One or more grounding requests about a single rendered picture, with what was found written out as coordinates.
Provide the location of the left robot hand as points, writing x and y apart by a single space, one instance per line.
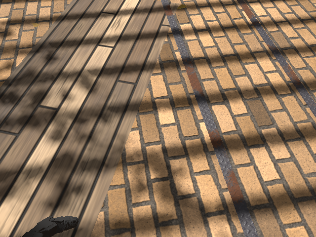
52 225

